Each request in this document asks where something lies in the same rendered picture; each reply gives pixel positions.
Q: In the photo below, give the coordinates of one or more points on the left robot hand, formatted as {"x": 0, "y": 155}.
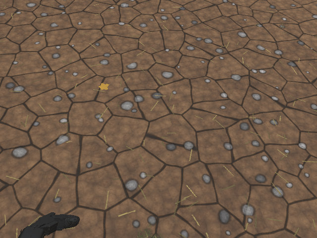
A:
{"x": 49, "y": 224}

